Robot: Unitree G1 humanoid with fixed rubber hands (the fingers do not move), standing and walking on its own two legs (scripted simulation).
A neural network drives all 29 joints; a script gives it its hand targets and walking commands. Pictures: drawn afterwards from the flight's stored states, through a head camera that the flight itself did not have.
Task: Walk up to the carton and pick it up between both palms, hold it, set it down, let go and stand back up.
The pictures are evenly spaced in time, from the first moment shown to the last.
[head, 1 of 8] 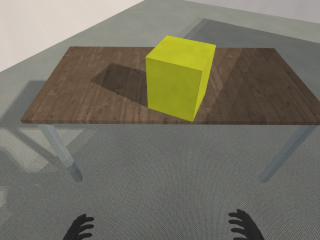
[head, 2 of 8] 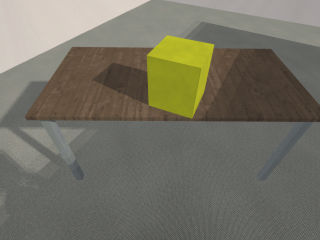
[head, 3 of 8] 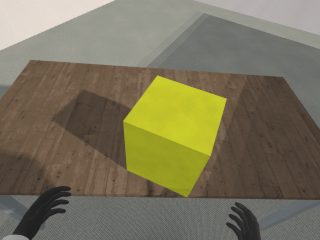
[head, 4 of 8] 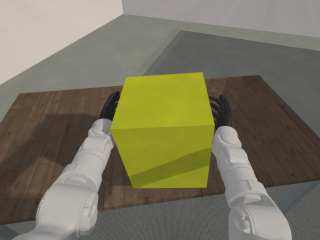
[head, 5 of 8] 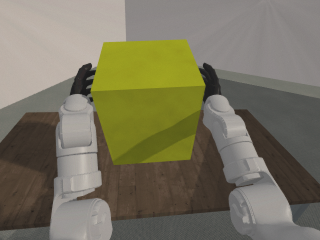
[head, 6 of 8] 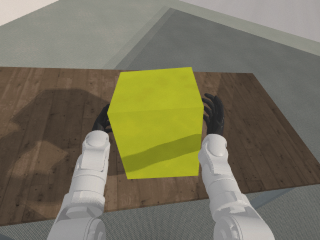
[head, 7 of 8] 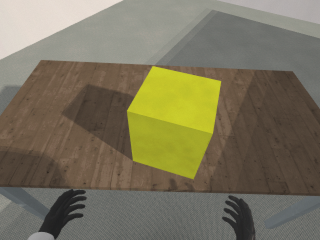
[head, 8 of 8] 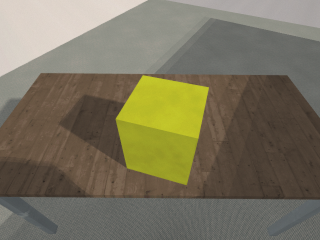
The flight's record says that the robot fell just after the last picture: no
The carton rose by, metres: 0.27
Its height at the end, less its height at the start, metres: +0.00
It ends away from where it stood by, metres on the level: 0.03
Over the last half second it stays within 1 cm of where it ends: yes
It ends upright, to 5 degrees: yes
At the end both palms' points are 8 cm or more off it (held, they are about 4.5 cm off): yes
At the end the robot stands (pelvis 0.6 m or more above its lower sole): yes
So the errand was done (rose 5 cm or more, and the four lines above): yes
